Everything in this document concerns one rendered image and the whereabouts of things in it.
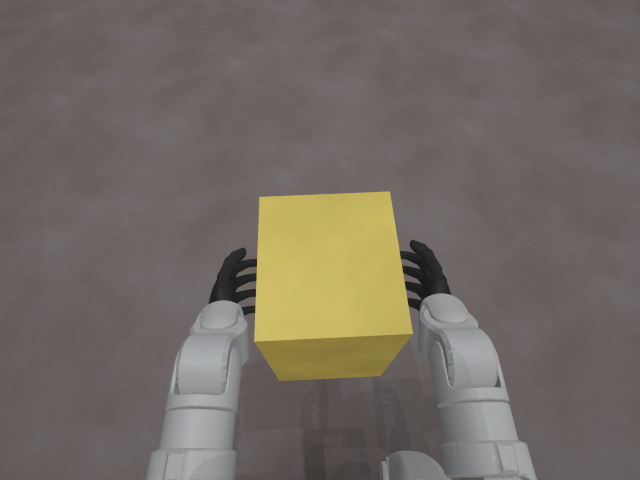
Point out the robot left forearm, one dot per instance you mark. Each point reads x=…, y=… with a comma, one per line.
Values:
x=198, y=429

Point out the robot right hand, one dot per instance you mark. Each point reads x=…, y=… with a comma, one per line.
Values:
x=430, y=274

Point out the robot right forearm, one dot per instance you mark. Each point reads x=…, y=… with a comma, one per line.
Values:
x=480, y=438

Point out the robot left hand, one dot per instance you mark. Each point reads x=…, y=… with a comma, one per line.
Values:
x=227, y=283

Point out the robot right thigh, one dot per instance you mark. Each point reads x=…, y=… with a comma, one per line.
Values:
x=410, y=465

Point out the carton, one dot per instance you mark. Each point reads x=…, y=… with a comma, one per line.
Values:
x=331, y=300

